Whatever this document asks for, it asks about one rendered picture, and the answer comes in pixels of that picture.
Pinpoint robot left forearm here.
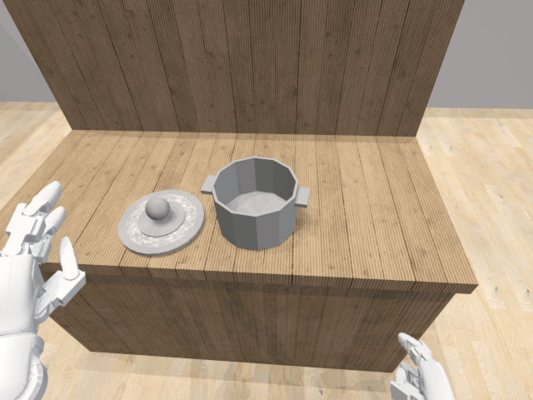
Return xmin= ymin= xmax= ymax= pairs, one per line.
xmin=0 ymin=332 xmax=48 ymax=400

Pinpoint table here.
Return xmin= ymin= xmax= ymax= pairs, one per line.
xmin=0 ymin=0 xmax=479 ymax=373

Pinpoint right robot hand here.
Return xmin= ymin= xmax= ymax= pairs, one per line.
xmin=391 ymin=332 xmax=455 ymax=400

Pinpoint left robot hand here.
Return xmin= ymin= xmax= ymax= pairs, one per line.
xmin=0 ymin=181 xmax=86 ymax=336

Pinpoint knob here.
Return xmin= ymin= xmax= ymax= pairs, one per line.
xmin=145 ymin=197 xmax=170 ymax=220

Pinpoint pot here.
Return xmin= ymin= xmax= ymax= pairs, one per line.
xmin=201 ymin=157 xmax=310 ymax=251

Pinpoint lid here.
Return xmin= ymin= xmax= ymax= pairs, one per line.
xmin=118 ymin=190 xmax=205 ymax=256

